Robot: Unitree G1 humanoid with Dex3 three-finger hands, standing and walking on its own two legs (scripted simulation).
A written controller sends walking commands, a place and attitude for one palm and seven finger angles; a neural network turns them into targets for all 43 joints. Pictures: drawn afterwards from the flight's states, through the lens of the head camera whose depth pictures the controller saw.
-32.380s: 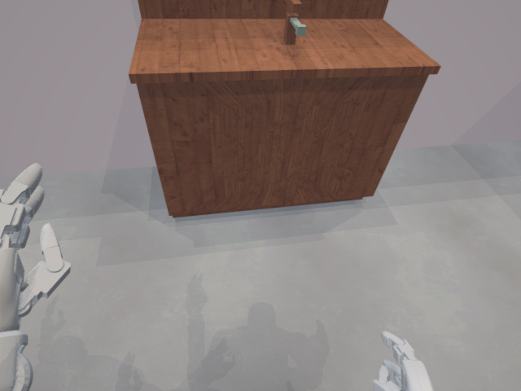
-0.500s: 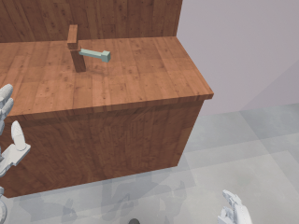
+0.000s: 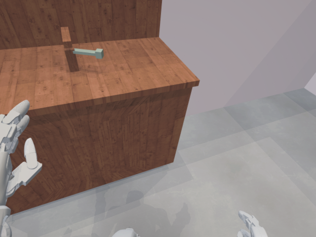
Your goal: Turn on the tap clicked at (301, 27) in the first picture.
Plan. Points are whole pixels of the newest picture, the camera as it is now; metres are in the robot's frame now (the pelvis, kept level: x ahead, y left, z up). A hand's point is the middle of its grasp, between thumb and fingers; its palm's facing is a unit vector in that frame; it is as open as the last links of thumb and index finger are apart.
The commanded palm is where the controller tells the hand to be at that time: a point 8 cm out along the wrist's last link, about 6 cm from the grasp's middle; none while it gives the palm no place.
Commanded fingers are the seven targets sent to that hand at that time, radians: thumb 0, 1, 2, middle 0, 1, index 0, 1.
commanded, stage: stop stepping back and stand still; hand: left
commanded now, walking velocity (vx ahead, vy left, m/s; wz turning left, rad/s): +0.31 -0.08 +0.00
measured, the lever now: (99, 53) +0.72 +0.30 +0.11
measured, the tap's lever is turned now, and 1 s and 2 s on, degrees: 64 64 64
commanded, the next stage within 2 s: stand and check the lever's angle in 1.16 s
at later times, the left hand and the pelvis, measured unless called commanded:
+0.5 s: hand (17, 185) +0.15 +0.25 +0.17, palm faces +0.44 -0.81 -0.39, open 7.4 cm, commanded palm +0.10 +0.29 +0.18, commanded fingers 0.00 0.90 0.90 -0.20 -0.30 -0.20 -0.30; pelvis -0.05 +0.00 -0.01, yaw +2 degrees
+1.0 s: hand (30, 168) +0.19 +0.26 +0.16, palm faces +0.46 -0.79 -0.40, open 7.4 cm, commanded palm +0.13 +0.29 +0.18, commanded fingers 0.00 0.90 0.90 -0.20 -0.30 -0.20 -0.30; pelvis -0.01 +0.00 +0.00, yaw +4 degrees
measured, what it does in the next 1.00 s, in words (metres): steps on the spot: left foot, then right foot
